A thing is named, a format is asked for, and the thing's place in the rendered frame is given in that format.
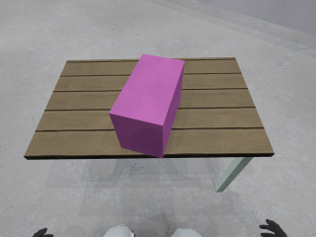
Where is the left robot hand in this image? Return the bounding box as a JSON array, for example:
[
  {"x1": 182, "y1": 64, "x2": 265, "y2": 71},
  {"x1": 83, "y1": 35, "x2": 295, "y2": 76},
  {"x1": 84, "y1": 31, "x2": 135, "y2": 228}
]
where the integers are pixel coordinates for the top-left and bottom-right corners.
[{"x1": 33, "y1": 227, "x2": 53, "y2": 237}]

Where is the right robot hand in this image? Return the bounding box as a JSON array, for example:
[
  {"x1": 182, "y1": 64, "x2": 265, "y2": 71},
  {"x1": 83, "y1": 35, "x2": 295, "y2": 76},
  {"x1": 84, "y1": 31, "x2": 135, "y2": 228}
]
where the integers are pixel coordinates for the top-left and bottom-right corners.
[{"x1": 259, "y1": 219, "x2": 287, "y2": 237}]

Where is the table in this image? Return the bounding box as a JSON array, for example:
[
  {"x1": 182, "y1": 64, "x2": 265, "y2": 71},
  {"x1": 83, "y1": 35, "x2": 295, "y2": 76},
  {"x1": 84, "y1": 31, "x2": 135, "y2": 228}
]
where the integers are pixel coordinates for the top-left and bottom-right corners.
[{"x1": 24, "y1": 57, "x2": 275, "y2": 193}]

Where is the carton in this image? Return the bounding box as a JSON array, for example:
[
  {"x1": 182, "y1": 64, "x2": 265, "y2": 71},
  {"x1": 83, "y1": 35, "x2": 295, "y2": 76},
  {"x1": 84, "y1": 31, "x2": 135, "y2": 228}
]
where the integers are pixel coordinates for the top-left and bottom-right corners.
[{"x1": 109, "y1": 54, "x2": 185, "y2": 159}]

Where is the robot left thigh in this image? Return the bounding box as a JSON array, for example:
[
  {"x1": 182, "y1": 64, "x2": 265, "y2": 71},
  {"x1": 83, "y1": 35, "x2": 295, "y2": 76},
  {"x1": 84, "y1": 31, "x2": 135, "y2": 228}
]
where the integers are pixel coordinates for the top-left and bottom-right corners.
[{"x1": 103, "y1": 226, "x2": 134, "y2": 237}]

